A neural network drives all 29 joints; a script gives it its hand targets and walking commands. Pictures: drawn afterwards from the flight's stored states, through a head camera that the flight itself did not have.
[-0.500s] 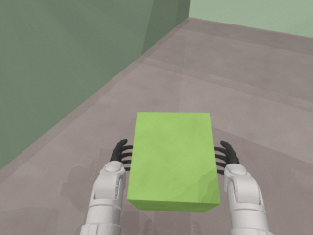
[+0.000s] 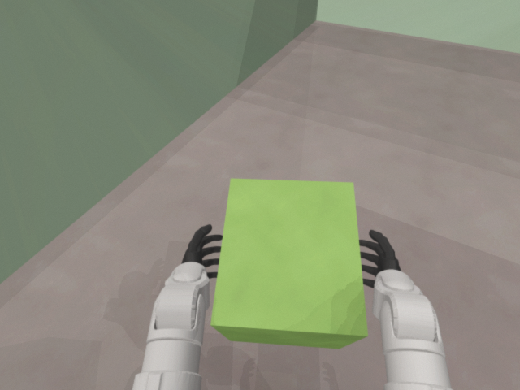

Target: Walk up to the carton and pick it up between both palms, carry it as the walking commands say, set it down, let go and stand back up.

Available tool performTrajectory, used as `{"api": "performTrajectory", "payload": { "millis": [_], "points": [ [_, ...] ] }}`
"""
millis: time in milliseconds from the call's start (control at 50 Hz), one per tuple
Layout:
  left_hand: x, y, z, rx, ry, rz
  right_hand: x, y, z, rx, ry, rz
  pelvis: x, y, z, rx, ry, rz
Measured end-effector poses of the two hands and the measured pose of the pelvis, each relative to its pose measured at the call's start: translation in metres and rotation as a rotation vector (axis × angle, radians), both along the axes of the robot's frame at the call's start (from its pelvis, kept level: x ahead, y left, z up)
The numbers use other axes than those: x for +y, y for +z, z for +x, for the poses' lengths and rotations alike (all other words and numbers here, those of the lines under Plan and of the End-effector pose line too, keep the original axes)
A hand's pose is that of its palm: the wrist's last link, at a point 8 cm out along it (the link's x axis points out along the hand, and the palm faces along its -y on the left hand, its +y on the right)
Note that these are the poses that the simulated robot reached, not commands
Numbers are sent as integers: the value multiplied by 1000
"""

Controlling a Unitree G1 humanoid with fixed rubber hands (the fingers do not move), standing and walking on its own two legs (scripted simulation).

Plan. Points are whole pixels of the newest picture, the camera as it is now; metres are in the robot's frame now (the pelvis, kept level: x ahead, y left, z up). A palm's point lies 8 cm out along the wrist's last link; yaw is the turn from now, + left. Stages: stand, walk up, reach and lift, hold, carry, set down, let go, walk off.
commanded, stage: carry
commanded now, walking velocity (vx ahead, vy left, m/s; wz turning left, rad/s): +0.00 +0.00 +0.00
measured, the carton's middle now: (287, 267) +0.34 -0.02 -0.05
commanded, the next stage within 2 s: hold in 0.08 s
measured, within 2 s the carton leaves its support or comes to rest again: neither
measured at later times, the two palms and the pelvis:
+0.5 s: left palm (167, 256) +0.31 +0.18 +0.04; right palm (358, 271) +0.29 -0.12 +0.04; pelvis +0.01 +0.05 +0.01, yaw -11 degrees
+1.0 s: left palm (186, 273) +0.33 +0.17 -0.05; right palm (350, 293) +0.30 -0.13 -0.05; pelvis -0.01 +0.07 -0.01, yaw -10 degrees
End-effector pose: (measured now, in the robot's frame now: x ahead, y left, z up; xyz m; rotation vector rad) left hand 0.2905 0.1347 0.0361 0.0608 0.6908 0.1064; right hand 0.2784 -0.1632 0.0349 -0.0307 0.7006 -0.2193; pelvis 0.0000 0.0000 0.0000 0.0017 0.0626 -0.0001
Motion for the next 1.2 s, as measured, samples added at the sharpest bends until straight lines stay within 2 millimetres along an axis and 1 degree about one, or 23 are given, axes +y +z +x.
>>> {"api": "performTrajectory", "payload": {
  "millis": [40, 80, 140, 180, 240, 340, 380, 420, 460, 520, 600, 660, 720, 800, 880, 960, 1040, 1100, 1200],
  "points": [
    [-1, 3, 5, -11, -6, -7, -2, 3, 4, -11, -5, 8, 0, 0, 2, 7, -2, 1],
    [-2, -3, 10, 3, -13, 1, -2, 0, 8, 1, -1, 0, -1, 0, 4, 14, -6, 2],
    [-3, -11, 5, 22, -22, 2, -3, -4, 9, 22, 9, -30, -1, 6, 5, -45, -45, 15],
    [-3, -12, 4, 24, -38, 6, -3, -5, 9, 26, 16, -44, 1, 9, 5, -62, -97, 19],
    [1, -2, 7, -8, -51, 3, 0, 1, 11, -3, 4, -39, 6, 11, 7, -76, -146, 11],
    [19, 18, 17, -51, -74, -12, 16, 11, 13, -33, 24, -42, 21, 15, 12, -95, -186, -3],
    [28, 22, 19, -57, -69, -19, 24, 13, 14, -35, 30, -27, 28, 15, 13, -114, -191, -7],
    [37, 21, 21, -52, -54, -37, 32, 13, 15, -25, 35, -22, 35, 14, 12, -135, -194, -8],
    [43, 16, 21, -33, -46, -52, 38, 9, 14, -1, 38, -25, 42, 13, 10, -153, -190, -11],
    [46, 0, 22, 12, -51, -73, 42, 0, 9, 48, 18, -31, 51, 11, 6, -162, -186, -12],
    [40, -19, 29, 37, -85, -67, 39, -16, 1, 74, -37, -36, 63, 8, 1, -139, -189, -16],
    [34, -26, 37, 27, -105, -55, 36, -27, -4, 65, -72, -26, 70, 6, -2, -99, -205, -12],
    [32, -32, 43, 21, -106, -46, 34, -36, -3, 56, -71, -14, 75, 3, -4, -66, -215, -7],
    [35, -42, 48, 16, -95, -29, 35, -50, 7, 51, -44, -2, 80, -1, -6, -12, -218, 1],
    [40, -57, 46, 22, -77, -10, 40, -64, 14, 51, -24, 6, 79, -4, -6, 42, -207, 4],
    [41, -75, 43, 36, -61, -24, 39, -80, 16, 56, -14, 25, 74, -8, -8, 113, -191, 7],
    [31, -97, 43, 48, -43, -34, 30, -99, 19, 66, -22, 4, 67, -17, -15, 171, -179, 10],
    [19, -111, 47, 35, -35, -55, 19, -113, 25, 57, -35, -10, 62, -25, -21, 231, -174, 17],
    [3, -126, 55, -10, -49, -61, 5, -128, 34, 14, -73, -20, 51, -39, -27, 331, -181, 32]
  ]
}}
